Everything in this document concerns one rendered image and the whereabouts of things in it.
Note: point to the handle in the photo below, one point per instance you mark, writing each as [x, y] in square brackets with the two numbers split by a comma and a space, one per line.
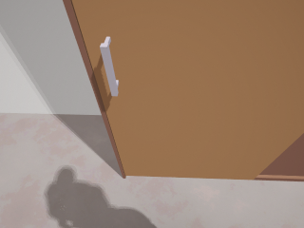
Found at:
[108, 66]

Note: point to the wardrobe door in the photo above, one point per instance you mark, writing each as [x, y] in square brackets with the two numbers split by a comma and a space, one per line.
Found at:
[208, 89]
[290, 162]

